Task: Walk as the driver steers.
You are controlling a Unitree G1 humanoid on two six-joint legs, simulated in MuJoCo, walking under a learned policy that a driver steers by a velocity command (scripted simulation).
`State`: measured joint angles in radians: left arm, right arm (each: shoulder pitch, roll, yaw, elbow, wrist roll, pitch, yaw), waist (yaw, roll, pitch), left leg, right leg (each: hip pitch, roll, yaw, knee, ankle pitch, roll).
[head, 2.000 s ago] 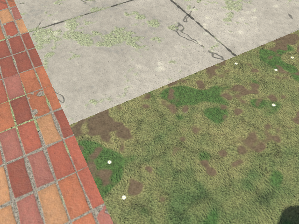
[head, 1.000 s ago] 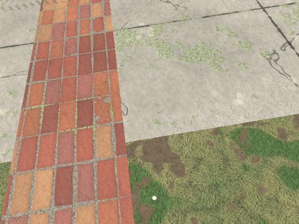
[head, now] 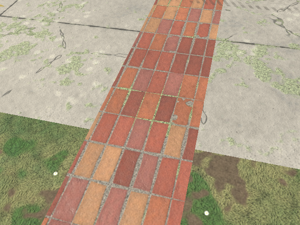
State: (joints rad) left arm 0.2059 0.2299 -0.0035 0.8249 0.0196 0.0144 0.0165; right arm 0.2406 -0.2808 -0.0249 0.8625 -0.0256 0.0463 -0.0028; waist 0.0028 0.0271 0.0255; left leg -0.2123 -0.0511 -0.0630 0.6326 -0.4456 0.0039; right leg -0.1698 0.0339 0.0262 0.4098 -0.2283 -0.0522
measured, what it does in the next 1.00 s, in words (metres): walks ahead: left foot, then right foot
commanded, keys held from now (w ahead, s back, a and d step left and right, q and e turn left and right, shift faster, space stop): w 1.00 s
